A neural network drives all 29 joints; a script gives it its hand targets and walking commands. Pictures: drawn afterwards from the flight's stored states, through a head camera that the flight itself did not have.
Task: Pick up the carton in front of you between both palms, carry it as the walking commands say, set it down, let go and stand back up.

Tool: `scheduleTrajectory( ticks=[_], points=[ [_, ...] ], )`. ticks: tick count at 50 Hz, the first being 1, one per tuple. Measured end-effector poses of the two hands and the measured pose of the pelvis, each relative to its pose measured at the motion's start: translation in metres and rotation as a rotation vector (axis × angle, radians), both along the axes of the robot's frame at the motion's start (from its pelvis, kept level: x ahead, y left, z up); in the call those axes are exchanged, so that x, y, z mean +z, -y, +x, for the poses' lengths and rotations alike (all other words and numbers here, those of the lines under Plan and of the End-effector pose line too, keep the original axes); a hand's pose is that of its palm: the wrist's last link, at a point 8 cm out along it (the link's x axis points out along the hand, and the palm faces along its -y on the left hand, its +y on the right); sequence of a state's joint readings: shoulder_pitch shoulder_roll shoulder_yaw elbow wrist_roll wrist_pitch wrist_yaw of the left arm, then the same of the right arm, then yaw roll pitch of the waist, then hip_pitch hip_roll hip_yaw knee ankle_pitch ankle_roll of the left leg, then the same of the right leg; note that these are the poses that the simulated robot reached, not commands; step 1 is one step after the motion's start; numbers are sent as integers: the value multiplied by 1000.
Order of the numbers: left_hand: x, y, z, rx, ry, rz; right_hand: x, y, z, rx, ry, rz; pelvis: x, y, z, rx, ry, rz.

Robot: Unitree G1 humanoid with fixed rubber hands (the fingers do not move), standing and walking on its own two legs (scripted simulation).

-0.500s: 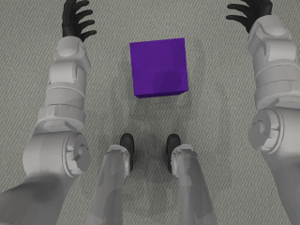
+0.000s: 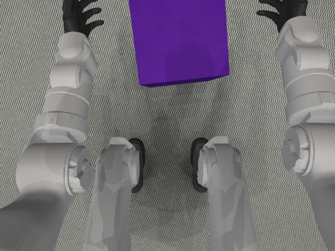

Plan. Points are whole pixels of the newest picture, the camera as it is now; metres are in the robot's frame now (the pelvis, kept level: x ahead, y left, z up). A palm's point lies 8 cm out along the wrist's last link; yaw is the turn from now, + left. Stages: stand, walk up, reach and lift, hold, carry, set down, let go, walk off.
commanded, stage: reach and lift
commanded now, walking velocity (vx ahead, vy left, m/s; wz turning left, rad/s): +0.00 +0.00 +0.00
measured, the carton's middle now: (177, 46) +0.53 -0.04 -0.36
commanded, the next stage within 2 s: none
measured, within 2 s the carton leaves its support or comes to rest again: leaves its support in 1.18 s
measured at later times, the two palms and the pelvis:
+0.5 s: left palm (101, 47) +0.52 +0.16 -0.29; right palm (243, 35) +0.54 -0.21 -0.30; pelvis -0.02 +0.00 -0.11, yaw +0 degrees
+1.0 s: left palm (117, 46) +0.52 +0.11 -0.28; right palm (238, 33) +0.54 -0.19 -0.28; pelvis -0.02 +0.00 -0.10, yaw +0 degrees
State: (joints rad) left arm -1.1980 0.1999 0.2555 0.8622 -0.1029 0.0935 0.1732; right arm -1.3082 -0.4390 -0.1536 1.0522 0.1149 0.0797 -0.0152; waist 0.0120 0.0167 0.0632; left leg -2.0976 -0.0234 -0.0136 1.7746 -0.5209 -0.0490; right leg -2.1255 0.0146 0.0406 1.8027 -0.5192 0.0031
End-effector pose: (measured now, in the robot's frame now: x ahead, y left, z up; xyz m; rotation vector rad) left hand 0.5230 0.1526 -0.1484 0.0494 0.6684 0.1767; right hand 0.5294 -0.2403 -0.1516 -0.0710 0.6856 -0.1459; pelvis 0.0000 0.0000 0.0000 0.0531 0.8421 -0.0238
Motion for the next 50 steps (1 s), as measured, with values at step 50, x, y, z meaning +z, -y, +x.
scheduleTrajectory(
  ticks=[50],
  points=[
    [-134,39,0,-35,-74,-47,-128,-51,9,61,-52,29,-101,-3,-23,7,190,-5]
  ],
)
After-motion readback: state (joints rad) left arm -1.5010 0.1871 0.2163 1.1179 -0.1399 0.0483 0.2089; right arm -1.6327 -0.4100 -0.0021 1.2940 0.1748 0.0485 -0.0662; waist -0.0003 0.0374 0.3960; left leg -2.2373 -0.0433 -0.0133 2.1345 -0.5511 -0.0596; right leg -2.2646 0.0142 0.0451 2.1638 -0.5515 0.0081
